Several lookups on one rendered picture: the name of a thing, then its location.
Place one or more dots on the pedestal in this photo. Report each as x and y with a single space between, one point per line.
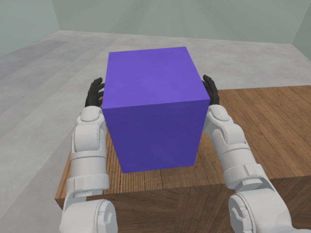
276 122

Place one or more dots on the right robot hand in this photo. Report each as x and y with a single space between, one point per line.
211 90

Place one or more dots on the right robot upper arm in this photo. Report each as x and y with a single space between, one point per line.
260 211

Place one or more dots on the left robot upper arm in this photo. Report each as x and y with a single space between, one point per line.
95 216

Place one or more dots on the carton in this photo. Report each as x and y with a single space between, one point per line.
155 106

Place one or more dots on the left robot hand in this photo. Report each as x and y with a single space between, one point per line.
94 94

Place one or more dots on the right robot forearm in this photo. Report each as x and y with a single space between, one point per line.
241 172

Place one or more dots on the left robot forearm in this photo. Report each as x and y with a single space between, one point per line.
88 158

